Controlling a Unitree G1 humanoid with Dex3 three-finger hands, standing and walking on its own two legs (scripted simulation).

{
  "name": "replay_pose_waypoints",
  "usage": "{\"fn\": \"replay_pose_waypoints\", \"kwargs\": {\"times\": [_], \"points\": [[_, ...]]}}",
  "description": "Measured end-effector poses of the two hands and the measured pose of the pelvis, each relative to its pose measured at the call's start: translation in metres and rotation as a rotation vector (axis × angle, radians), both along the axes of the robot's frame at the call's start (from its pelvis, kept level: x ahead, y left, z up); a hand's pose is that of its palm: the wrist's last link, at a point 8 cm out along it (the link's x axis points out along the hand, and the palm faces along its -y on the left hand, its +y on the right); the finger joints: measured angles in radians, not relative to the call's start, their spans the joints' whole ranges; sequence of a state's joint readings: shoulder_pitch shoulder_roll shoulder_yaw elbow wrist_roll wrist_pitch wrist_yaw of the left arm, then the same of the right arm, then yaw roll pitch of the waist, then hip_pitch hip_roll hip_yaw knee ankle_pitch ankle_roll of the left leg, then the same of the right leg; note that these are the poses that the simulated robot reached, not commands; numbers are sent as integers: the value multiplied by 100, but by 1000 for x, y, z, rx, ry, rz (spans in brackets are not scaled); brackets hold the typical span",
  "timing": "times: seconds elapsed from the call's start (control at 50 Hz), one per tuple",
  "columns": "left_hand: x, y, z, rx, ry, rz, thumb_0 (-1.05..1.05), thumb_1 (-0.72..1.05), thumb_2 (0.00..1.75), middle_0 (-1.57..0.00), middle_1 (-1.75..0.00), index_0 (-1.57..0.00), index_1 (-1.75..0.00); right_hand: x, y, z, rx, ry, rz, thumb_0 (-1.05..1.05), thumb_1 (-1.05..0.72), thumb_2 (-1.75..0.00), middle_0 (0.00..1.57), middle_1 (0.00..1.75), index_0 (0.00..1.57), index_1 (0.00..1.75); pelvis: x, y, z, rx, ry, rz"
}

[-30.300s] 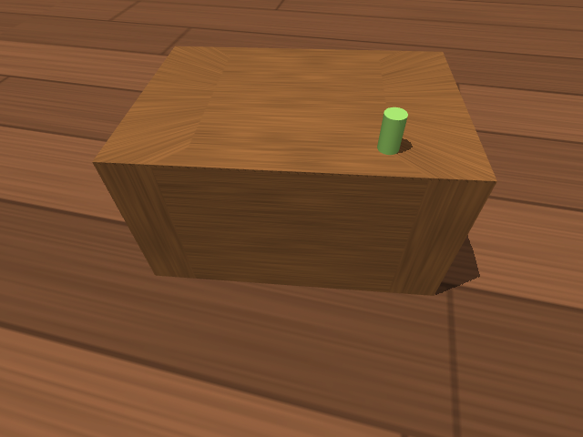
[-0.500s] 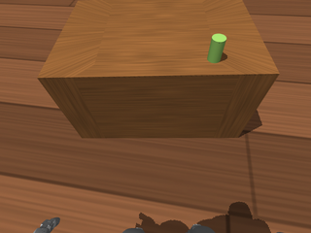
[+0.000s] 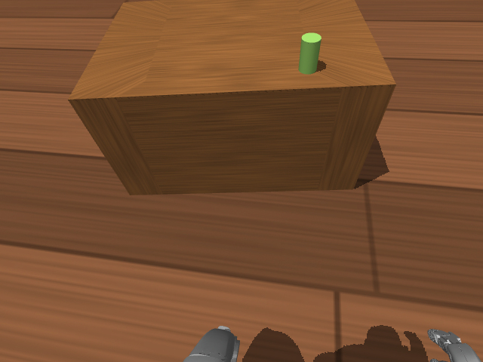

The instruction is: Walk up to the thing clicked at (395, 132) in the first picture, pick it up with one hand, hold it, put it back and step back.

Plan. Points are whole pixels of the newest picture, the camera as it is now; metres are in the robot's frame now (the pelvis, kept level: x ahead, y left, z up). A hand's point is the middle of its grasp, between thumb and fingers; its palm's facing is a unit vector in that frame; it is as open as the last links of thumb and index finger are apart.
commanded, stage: step back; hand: right
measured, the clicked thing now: (309, 54) +1.05 -0.17 -0.10
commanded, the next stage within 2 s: stand in 1.14 s
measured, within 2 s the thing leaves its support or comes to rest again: neither
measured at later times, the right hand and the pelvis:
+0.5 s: hand out of the picture +0.02 -0.25 -0.15, palm faces -0.10 +0.93 -0.35, open 7.4 cm; pelvis -0.08 +0.00 +0.00, yaw +4 degrees
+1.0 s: hand out of the picture +0.07 -0.20 -0.14, palm faces -0.08 +0.94 -0.33, open 7.3 cm; pelvis -0.05 +0.03 +0.01, yaw +4 degrees
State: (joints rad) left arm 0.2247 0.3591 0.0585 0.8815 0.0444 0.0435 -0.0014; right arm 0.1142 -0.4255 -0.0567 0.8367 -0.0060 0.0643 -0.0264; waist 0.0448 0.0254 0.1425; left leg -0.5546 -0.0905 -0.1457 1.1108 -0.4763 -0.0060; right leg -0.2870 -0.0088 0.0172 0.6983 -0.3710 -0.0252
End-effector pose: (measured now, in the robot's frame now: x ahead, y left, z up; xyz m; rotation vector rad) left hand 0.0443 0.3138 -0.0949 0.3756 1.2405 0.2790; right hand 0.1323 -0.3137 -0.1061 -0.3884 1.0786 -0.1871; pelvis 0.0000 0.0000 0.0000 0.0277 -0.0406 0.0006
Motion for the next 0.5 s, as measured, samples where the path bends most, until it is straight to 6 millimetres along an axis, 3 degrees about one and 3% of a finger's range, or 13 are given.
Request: {"fn": "replay_pose_waypoints", "kwargs": {"times": [0.14, 0.3, 0.38, 0.5], "points": [[-45, 9, 10, 46, -59, 33, 1, 90, 90, -21, -30, -21, -30, -65, 3, -15, 10, 122, 44, 0, -91, -89, 20, 30, 20, 30, -42, -2, -1, -4, -1, 66], [-97, 29, -3, 17, -61, 99, 1, 91, 90, -21, -30, -21, -30, -114, 26, -10, 27, 146, 64, 0, -91, -89, 20, 30, 21, 30, -77, 11, -2, 5, -16, 107], [-115, 25, -5, -23, -27, 108, 1, 91, 90, -20, -30, -21, -30, -124, 30, -2, 34, 121, 55, 1, -91, -89, 20, 30, 21, 30, -82, 10, 4, -6, -20, 97], [-128, 8, -10, -38, 2, 102, 1, 91, 90, -20, -30, -21, -30, -113, 22, -4, 48, 74, 37, 0, -90, -89, 20, 30, 21, 30, -82, 3, 3, -47, -31, 72]]}}
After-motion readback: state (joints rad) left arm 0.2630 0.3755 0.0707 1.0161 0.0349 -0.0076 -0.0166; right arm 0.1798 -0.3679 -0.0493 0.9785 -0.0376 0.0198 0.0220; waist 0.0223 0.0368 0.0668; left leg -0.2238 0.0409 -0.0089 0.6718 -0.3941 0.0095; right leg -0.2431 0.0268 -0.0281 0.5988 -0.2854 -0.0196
